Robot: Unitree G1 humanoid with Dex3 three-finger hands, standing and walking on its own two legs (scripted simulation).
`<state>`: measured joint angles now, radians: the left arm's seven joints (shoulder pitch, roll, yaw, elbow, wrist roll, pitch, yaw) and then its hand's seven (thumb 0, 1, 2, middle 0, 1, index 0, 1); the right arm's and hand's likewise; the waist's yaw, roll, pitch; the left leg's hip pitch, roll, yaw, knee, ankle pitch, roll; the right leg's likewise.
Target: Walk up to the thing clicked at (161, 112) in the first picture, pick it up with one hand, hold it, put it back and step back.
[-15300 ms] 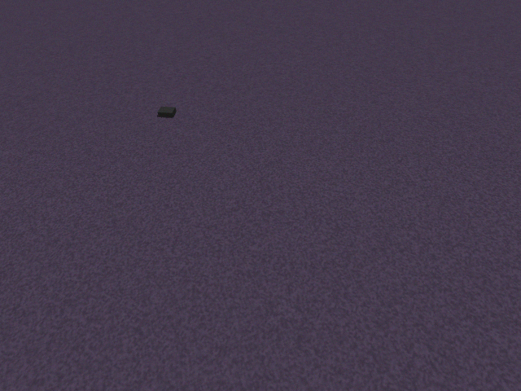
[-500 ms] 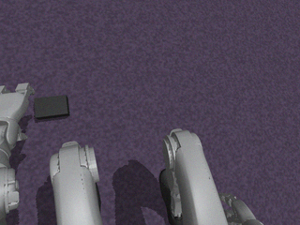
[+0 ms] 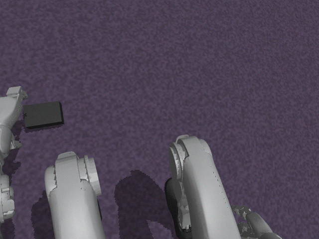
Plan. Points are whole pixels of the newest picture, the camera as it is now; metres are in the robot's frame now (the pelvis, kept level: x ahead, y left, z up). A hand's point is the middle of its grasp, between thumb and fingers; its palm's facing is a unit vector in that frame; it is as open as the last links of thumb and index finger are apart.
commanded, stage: rise first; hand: left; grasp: from above
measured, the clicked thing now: (44, 115) +0.47 +0.29 -0.30
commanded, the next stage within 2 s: approach in 1.18 s
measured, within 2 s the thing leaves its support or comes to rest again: neither
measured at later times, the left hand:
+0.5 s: hand (13, 120) +0.43 +0.33 -0.18, palm faces -0.44 -0.09 -0.89, open 13.3 cm
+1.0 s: hand (10, 117) +0.43 +0.33 -0.17, palm faces -0.45 -0.08 -0.89, open 13.5 cm
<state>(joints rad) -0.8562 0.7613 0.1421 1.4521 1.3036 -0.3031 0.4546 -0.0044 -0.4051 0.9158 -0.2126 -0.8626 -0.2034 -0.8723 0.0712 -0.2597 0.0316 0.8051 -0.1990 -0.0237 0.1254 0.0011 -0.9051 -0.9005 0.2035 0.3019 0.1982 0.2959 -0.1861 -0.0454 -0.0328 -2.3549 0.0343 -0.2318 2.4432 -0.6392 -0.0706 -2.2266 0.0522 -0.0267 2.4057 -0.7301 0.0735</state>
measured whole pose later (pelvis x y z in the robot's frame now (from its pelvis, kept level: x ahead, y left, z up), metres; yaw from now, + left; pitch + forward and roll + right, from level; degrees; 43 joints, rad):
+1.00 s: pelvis +0.00 +0.01 +0.00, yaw -1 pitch +31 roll -9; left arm -0.90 0.81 0.13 1.46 1.29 -0.27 0.43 0.00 -0.41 0.92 -0.22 -0.86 -0.21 -0.88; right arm 0.09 -0.26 0.08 0.78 -0.20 -0.04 0.14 0.00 -0.91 -0.90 0.20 0.30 0.20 0.30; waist -0.22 -0.05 -0.01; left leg -2.36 0.03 -0.24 2.46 -0.65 -0.06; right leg -2.22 0.06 -0.04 2.40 -0.73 0.08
